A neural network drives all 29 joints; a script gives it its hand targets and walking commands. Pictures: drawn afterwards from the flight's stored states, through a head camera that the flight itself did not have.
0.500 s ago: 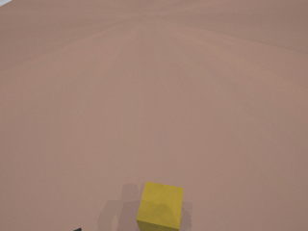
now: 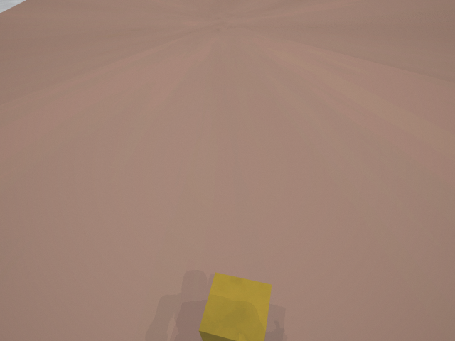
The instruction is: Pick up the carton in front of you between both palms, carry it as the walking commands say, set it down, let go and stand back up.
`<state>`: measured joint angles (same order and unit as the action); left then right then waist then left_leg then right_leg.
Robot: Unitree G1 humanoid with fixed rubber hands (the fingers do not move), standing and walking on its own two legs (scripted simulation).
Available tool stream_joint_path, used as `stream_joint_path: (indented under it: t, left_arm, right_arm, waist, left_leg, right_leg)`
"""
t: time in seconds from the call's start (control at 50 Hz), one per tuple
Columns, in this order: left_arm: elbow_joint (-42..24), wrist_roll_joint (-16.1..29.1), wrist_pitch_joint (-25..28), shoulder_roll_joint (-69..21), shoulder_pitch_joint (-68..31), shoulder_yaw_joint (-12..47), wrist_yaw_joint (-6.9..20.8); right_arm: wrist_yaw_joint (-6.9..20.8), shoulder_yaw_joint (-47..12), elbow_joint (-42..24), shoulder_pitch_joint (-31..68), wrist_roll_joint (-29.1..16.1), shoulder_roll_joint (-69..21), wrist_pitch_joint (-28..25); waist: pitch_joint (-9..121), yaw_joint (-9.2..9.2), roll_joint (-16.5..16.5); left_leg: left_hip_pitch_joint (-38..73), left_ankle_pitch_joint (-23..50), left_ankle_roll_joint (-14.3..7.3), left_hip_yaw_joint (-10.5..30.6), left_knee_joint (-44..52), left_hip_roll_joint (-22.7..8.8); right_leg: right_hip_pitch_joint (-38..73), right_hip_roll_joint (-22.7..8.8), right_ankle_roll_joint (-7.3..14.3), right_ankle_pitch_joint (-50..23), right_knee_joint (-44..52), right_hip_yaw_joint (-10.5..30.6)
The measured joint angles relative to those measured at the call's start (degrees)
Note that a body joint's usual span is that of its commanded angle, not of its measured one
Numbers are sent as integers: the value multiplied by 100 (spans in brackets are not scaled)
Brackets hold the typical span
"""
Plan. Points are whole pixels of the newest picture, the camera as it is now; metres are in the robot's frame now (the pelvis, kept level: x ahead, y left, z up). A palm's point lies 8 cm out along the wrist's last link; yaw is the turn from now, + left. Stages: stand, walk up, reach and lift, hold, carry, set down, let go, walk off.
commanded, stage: stand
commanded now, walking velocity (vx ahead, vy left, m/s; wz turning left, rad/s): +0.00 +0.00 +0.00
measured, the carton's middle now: (237, 318) +0.38 +0.04 -0.64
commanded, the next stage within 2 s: none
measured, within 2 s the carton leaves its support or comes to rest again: neither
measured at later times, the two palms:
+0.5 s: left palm out of the picture -0.02 +0.25 -0.12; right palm out of the picture +0.00 -0.25 -0.13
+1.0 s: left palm out of the picture -0.08 +0.21 -0.13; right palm out of the picture -0.06 -0.23 -0.14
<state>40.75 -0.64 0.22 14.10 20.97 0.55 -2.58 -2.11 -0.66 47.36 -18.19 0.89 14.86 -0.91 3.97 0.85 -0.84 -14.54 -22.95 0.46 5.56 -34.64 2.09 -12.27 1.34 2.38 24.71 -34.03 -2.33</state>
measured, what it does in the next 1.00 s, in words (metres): stands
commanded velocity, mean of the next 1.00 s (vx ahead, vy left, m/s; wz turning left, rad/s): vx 0.00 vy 0.00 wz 0.00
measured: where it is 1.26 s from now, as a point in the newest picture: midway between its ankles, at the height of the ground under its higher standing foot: outside the picture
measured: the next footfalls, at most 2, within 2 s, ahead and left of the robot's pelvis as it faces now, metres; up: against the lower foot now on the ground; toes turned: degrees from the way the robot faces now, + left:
none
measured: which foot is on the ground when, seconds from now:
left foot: down 0.00-1.00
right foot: down 0.00-1.00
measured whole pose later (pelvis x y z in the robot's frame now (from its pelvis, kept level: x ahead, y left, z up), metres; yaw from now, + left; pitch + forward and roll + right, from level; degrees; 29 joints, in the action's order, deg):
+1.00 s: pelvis -0.04 -0.01 +0.01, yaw +1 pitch -2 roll +0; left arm 58.7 -0.9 0.3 9.6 23.8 1.9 -2.7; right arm -2.6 -2.4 65.5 -18.7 0.4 9.4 1.1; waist -0.6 0.6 -0.5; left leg -9.9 -16.4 2.0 6.4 -27.8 0.7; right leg -7.4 2.1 3.5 18.6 -27.4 -3.9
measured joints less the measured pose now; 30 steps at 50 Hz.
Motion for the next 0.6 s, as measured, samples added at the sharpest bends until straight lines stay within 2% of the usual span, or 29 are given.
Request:
stream_joint_path:
  t: [0.6]
  left_arm:
    - [1113, -34, -44, -178, 264, 77, 5]
  right_arm:
    - [-21, -101, 1188, -9, -22, -248, 186]
  waist:
    - [-382, -16, 36]
  left_leg:
    - [391, 427, 70, 59, 463, -68]
  right_leg:
    - [424, 20, 46, -402, 473, -111]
